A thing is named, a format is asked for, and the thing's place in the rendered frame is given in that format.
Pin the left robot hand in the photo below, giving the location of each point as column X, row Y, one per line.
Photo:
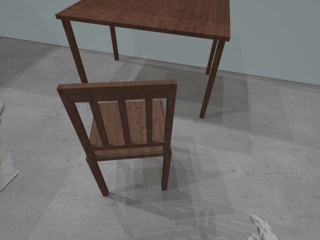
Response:
column 7, row 170

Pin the right robot hand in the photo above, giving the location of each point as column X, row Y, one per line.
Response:
column 263, row 229

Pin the table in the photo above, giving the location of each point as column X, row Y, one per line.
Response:
column 207, row 19

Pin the chair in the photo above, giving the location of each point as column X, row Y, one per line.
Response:
column 123, row 129

